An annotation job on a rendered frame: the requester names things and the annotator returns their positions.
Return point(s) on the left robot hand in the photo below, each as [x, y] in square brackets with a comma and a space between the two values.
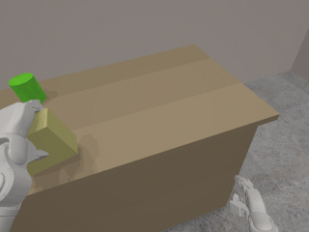
[17, 118]

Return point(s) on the sponge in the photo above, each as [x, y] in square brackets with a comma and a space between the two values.
[48, 133]

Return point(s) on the robot right forearm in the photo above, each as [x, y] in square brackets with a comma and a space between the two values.
[261, 222]

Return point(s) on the right robot hand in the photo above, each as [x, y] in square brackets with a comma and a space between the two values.
[244, 204]

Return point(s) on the robot left forearm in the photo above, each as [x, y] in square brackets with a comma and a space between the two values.
[15, 181]

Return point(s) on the table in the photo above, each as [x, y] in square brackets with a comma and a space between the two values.
[160, 139]

